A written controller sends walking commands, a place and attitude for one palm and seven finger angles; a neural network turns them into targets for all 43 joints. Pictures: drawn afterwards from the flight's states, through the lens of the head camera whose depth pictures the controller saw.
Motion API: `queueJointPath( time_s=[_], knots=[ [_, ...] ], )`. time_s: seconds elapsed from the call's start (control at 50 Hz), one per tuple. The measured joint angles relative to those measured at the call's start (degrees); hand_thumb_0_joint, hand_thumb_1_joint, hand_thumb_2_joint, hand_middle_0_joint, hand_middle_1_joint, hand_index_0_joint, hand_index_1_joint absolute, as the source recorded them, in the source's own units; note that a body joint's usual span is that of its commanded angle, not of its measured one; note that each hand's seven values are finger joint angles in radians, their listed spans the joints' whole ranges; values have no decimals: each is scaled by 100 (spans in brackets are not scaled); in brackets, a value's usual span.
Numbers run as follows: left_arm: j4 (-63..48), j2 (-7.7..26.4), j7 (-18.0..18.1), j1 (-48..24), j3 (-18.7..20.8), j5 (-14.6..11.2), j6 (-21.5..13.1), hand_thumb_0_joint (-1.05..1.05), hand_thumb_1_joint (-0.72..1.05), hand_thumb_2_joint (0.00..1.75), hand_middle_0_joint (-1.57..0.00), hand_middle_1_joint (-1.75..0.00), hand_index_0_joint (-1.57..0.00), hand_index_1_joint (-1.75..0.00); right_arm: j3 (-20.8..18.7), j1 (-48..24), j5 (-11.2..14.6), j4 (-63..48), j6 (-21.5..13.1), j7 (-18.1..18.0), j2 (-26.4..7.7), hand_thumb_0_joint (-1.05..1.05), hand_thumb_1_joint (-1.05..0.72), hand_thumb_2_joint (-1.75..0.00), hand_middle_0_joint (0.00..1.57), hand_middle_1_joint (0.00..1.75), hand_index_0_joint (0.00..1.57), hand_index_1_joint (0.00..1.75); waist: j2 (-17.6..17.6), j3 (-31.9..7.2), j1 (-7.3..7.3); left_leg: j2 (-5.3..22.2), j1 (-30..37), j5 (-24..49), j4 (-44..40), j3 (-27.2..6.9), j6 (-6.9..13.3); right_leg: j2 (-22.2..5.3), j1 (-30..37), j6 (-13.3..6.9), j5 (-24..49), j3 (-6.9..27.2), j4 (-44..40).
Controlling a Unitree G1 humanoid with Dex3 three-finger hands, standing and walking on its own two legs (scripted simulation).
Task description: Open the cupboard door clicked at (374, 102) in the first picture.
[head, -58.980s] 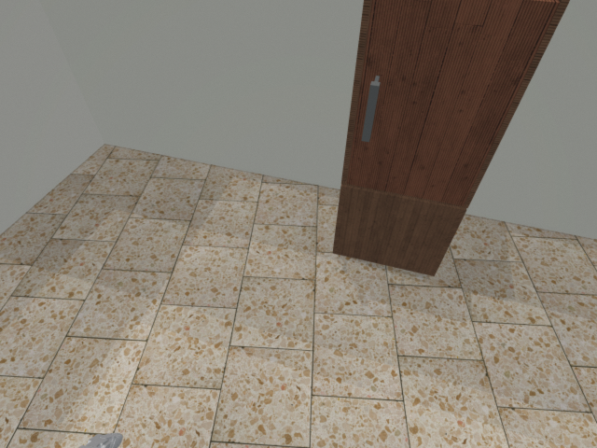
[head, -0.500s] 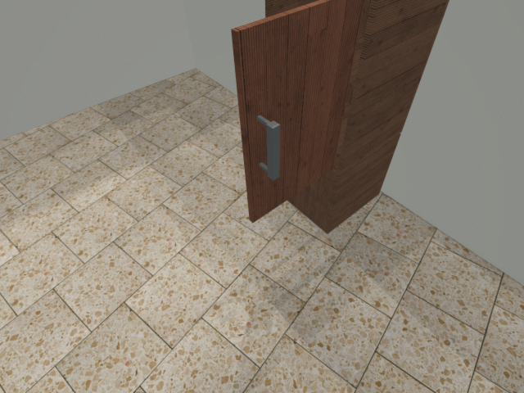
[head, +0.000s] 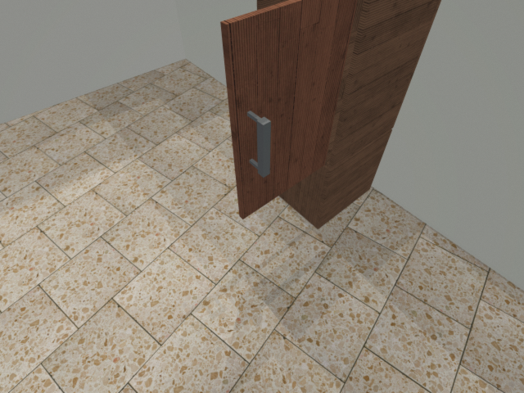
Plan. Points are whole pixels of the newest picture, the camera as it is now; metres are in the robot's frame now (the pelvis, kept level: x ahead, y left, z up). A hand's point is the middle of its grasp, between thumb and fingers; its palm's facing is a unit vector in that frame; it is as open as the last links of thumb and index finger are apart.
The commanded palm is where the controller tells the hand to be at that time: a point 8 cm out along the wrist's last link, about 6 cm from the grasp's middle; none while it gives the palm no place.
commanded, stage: look to check the result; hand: left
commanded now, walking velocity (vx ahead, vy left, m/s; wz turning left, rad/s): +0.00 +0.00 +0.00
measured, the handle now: (258, 144) +0.67 +0.04 -0.04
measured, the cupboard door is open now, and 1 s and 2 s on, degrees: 90 90 90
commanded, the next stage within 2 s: stand and wait in 0.34 s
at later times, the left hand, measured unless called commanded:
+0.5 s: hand out of the picture +0.06 +0.21 -0.16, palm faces +0.01 -0.96 -0.28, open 7.4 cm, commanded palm none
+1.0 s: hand out of the picture +0.09 +0.22 -0.16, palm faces +0.00 -0.96 -0.30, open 7.4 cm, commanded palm none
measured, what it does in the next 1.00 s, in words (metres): stands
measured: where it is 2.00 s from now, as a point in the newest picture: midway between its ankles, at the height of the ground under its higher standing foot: outside the picture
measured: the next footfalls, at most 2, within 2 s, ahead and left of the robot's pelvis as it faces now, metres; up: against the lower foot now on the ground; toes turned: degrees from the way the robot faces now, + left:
none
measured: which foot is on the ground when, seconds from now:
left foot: down 0.00-1.00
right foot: down 0.00-1.00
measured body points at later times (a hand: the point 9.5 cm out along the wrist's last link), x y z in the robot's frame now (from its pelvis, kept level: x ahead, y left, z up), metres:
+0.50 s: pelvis +0.02 -0.01 +0.00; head +0.04 -0.02 +0.45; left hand +0.06 +0.26 -0.14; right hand +0.08 -0.27 -0.15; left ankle +0.08 +0.12 -0.74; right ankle -0.03 -0.11 -0.74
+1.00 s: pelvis +0.04 -0.01 +0.01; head +0.06 -0.02 +0.45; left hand +0.09 +0.27 -0.14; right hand +0.09 -0.28 -0.15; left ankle +0.08 +0.12 -0.74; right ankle -0.03 -0.11 -0.74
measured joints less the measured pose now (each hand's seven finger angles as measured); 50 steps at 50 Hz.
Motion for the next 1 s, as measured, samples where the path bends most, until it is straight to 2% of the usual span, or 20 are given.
queueJointPath(
  time_s=[0.6, 1.0],
  knots=[
    [-67, 359, -32, -463, -3, -9, -58, 1, 90, 89, -20, -29, -20, -30, 51, -639, 17, -33, -59, 25, -417, 1, -90, -90, 20, 30, 20, 29, -30, 37, 64, 17, 271, -93, -225, 4, -59, 34, 356, -28, 19, 6, -426],
    [-64, 428, -33, -510, -19, -16, -42, 1, 90, 89, -20, -29, -20, -30, 105, -601, 29, 7, -77, 22, -457, 1, -90, -90, 20, 30, 20, 29, -53, -1, 57, -9, 418, -148, -333, 35, -66, 9, 518, -20, -1, 31, -585]
  ],
)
